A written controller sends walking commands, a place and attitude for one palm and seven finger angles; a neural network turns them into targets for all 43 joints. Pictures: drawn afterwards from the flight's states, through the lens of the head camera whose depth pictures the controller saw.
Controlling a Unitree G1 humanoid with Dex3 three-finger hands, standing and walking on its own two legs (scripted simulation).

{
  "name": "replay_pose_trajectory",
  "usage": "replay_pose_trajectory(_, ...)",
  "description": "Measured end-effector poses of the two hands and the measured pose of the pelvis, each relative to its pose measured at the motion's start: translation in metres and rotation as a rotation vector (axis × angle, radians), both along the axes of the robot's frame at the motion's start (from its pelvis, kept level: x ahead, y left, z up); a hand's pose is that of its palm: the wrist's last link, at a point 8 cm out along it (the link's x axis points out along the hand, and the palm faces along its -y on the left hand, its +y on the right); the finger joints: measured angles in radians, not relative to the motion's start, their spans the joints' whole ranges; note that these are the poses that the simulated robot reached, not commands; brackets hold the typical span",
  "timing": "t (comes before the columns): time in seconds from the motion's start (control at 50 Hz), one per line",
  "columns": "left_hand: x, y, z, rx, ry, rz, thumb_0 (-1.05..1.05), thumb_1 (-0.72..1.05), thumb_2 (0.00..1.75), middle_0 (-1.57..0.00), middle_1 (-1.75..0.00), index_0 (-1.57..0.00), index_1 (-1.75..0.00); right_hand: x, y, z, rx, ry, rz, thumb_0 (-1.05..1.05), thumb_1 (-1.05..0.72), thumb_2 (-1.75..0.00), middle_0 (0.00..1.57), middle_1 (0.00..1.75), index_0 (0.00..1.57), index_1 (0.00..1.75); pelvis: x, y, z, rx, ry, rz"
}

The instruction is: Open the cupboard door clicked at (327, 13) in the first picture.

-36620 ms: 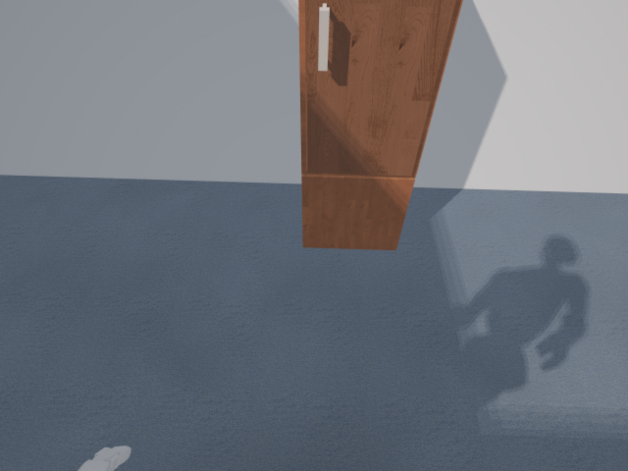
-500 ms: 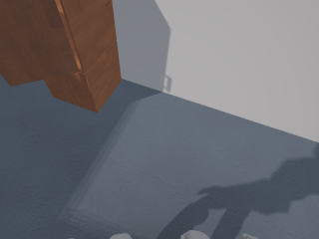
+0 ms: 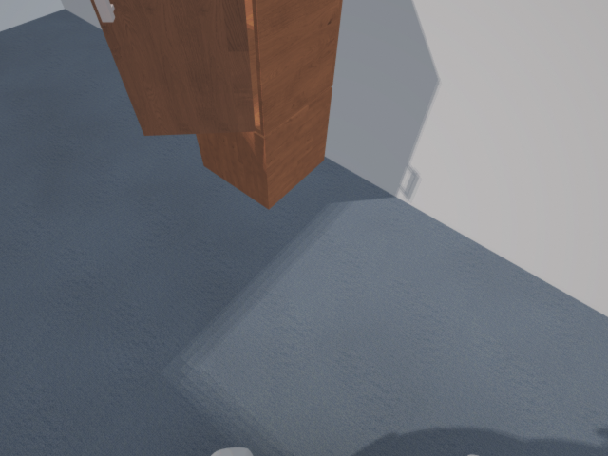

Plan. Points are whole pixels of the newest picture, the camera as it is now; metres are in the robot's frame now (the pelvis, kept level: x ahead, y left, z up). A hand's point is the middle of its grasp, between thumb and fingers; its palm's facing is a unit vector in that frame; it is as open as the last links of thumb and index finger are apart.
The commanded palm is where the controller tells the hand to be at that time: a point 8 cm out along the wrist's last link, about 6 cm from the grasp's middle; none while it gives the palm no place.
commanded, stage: turn to face it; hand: left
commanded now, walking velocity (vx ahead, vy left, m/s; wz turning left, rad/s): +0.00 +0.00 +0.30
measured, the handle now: out of the picture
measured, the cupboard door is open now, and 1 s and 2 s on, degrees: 45 45 45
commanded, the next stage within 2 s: take the last steps up to it in 0.18 s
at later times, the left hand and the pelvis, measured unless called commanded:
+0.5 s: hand out of the picture +0.04 +0.19 -0.15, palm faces +0.20 -0.95 -0.24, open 7.4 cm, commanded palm none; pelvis +0.02 -0.01 +0.01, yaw +10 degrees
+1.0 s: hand (82, 454) +0.13 +0.32 -0.16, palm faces +0.27 -0.94 -0.21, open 7.4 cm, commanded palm none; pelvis +0.13 +0.12 +0.01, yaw +13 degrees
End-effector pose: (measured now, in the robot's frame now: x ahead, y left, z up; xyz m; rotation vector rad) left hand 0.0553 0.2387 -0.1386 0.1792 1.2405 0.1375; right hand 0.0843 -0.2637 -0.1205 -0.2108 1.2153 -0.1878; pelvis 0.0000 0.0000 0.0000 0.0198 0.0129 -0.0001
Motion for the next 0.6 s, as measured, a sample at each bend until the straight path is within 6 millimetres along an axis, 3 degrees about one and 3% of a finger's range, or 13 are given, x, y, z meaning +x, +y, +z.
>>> replay_pose_trajectory(0.08,-0.022,0.02,-0.017,-0.007,0.071,0.07,0.01,0.9,0.89,-0.2,-0.3,-0.2,-0.3,0.024,0.019,-0.001,-0.028,-0.043,0.069,0.01,-0.91,-0.9,0.2,0.3,0.2,0.3,0.003,0.011,-0.009,-0.013,0.006,0.032)
replay_pose_trajectory(0.22,-0.023,0.033,-0.002,0.02,0.07,0.126,0.01,0.91,0.9,-0.2,-0.3,-0.2,-0.3,0.026,0.042,0.002,-0.004,-0.026,0.119,0.01,-0.91,-0.9,0.2,0.3,0.2,0.3,0.005,0.011,0.003,-0.028,0.003,0.073)
replay_pose_trajectory(0.32,-0.01,0.023,0.01,0.039,0.01,0.13,0.01,0.91,0.9,-0.2,-0.3,-0.2,-0.3,0.014,0.04,-0.009,0.04,0.02,0.121,0.01,-0.91,-0.9,0.21,0.3,0.21,0.3,0.006,0.001,0.004,-0.027,-0.004,0.096)
replay_pose_trajectory(0.4,-0.008,0.011,0.01,0.06,-0.047,0.136,0.01,0.91,0.9,-0.2,-0.3,-0.2,-0.3,0.008,0.028,-0.027,0.075,0.051,0.113,0.01,-0.91,-0.9,0.21,0.3,0.21,0.3,0.009,-0.011,-0.006,-0.006,-0.009,0.116)
replay_pose_trajectory(0.5,-0.031,-0.003,0.019,0.03,-0.026,0.199,0.01,0.91,0.89,-0.2,-0.3,-0.2,-0.3,0.017,0.019,-0.018,0.067,0.103,0.149,0.01,-0.91,-0.9,0.21,0.3,0.2,0.3,0.019,-0.006,0.005,-0.012,-0.021,0.17)
replay_pose_trajectory(0.6,-0.06,-0.005,0.017,-0.017,0.067,0.259,0.01,0.9,0.89,-0.2,-0.3,-0.2,-0.3,0.047,0.027,-0.002,0.043,0.093,0.181,0.01,-0.91,-0.9,0.2,0.3,0.2,0.3,0.036,0.008,0.014,0.004,-0.004,0.204)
